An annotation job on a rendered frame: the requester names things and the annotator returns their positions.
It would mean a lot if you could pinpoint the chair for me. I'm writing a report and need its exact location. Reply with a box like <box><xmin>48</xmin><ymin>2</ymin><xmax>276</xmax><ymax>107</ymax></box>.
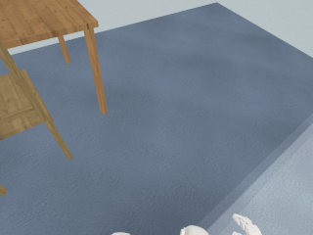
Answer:
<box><xmin>0</xmin><ymin>38</ymin><xmax>73</xmax><ymax>196</ymax></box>

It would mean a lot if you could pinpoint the right robot thigh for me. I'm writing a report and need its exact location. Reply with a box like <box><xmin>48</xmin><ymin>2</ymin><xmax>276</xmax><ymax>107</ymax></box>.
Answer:
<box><xmin>180</xmin><ymin>225</ymin><xmax>209</xmax><ymax>235</ymax></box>

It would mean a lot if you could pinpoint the robot right hand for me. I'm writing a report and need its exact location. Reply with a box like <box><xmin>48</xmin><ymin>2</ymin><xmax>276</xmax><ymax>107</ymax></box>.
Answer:
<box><xmin>232</xmin><ymin>213</ymin><xmax>262</xmax><ymax>235</ymax></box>

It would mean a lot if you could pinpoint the table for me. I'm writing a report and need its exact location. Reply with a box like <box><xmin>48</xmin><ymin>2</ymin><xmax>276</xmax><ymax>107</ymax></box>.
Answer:
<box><xmin>0</xmin><ymin>0</ymin><xmax>108</xmax><ymax>115</ymax></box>

